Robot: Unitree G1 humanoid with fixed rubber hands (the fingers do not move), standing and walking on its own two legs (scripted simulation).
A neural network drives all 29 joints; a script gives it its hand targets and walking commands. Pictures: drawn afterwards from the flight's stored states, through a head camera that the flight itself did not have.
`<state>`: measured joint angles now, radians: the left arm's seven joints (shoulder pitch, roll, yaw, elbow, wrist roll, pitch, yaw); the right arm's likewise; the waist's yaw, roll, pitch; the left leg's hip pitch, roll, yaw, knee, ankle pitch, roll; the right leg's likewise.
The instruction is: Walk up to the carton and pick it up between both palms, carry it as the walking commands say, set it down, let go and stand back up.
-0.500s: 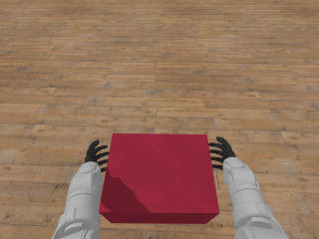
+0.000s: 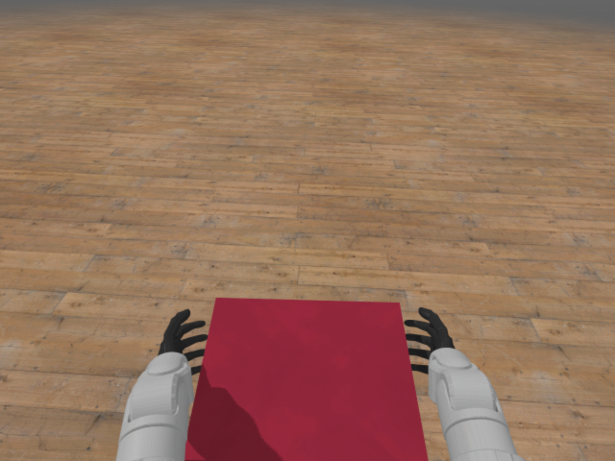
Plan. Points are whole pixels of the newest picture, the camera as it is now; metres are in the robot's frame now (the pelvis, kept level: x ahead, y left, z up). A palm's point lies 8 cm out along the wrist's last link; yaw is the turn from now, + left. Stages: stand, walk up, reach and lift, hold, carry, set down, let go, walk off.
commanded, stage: reach and lift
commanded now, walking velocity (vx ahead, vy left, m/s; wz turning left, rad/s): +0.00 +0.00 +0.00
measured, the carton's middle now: (305, 390) +0.29 +0.02 -0.07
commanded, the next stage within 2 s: hold in 1.46 s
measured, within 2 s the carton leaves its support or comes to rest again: neither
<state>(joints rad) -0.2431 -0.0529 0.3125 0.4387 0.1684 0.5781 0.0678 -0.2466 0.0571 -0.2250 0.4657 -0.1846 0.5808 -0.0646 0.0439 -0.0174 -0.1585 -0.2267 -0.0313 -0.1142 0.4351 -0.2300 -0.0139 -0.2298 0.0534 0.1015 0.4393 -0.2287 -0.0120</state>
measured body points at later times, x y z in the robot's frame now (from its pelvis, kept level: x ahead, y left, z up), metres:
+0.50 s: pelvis -0.02 +0.00 +0.00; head -0.08 +0.00 +0.45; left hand +0.28 +0.20 +0.03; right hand +0.29 -0.17 +0.04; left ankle +0.00 +0.13 -0.74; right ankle +0.00 -0.11 -0.74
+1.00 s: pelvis -0.01 +0.00 +0.01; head -0.07 +0.01 +0.45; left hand +0.28 +0.19 +0.03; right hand +0.28 -0.18 +0.04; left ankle +0.00 +0.13 -0.74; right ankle +0.00 -0.11 -0.74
